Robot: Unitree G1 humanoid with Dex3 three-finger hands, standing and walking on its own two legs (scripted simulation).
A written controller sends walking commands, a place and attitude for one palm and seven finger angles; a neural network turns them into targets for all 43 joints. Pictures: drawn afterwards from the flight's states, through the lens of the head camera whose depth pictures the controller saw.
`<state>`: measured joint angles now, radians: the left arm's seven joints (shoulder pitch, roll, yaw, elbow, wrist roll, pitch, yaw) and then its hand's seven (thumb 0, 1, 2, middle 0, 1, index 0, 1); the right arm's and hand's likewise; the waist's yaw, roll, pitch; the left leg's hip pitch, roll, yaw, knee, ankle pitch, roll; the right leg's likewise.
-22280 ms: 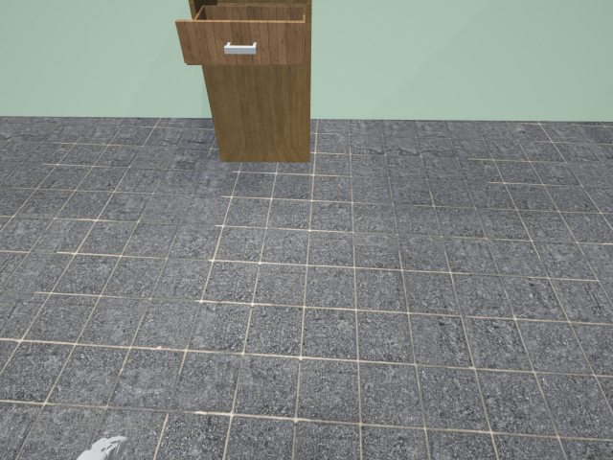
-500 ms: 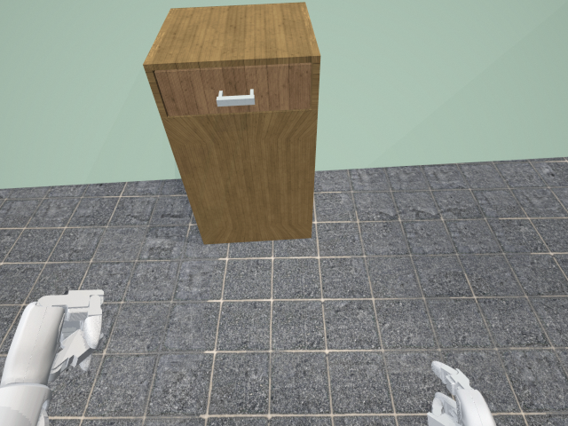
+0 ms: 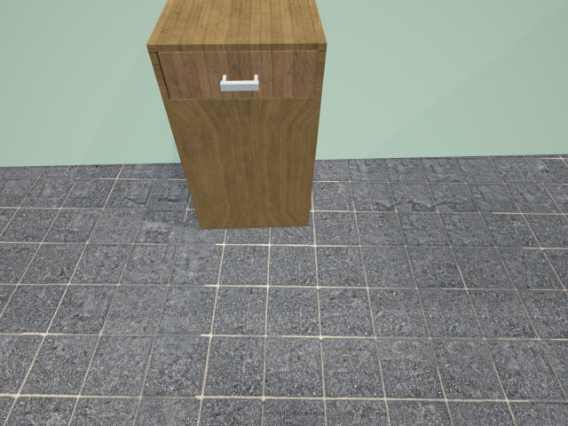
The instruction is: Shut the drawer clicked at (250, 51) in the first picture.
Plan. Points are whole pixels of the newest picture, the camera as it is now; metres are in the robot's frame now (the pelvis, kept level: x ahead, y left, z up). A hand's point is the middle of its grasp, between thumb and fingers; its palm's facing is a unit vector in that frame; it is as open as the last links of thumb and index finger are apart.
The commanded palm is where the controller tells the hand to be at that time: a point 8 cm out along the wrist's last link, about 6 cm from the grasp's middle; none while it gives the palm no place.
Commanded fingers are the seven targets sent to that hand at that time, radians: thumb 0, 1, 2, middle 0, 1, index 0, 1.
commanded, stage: let the arm hang, fingers relaxed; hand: left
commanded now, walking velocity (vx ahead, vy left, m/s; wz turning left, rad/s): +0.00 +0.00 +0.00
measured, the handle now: (240, 81) +0.98 +0.19 -0.04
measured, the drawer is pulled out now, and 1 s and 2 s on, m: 0.00 0.00 0.00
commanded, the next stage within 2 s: look to check the result in 0.52 s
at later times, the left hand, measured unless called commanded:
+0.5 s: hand out of the picture +0.02 +0.16 -0.18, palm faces +0.01 -0.98 -0.18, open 7.3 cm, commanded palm none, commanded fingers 0.00 0.90 0.90 -0.20 -0.30 -0.20 -0.30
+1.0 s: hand out of the picture +0.04 +0.16 -0.17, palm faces +0.01 -0.98 -0.20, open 7.4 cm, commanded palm none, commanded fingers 0.00 0.90 0.90 -0.20 -0.30 -0.20 -0.30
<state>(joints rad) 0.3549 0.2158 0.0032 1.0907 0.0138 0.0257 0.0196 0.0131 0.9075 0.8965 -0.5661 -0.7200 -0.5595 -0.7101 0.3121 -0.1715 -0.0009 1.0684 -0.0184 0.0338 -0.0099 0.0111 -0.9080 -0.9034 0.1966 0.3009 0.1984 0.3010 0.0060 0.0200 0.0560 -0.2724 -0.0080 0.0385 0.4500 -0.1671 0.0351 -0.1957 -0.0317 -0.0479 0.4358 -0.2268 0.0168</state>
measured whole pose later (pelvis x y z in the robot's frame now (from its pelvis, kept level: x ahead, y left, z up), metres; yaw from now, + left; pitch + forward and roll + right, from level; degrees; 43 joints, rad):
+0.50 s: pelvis +0.02 -0.01 +0.00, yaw -1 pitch -1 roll +0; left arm 0.27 0.14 0.01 1.13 0.01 0.00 0.03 0.01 0.92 0.90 -0.20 -0.30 -0.20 -0.30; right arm 0.30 -0.12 -0.01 1.14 -0.02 0.00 -0.03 0.01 -0.91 -0.90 0.20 0.30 0.20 0.30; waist -0.01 0.00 0.04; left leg -0.22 -0.01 0.06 0.42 -0.18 0.03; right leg -0.16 -0.03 -0.03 0.43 -0.25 0.02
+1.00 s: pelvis +0.03 -0.01 +0.00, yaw -1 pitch -1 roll +0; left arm 0.25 0.16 0.01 1.15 0.01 -0.01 0.03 0.01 0.91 0.90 -0.20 -0.30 -0.20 -0.30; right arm 0.24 -0.16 -0.01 1.15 -0.02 0.00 -0.03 0.01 -0.91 -0.90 0.20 0.30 0.20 0.30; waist 0.00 0.00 0.05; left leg -0.18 0.00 0.05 0.40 -0.19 0.01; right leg -0.12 -0.02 -0.03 0.40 -0.25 0.00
